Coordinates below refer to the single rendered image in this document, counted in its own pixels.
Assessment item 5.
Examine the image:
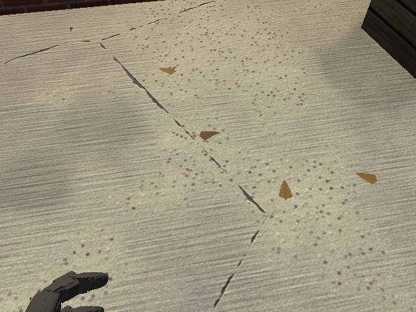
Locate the robot left hand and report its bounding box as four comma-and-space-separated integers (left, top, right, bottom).
25, 271, 109, 312

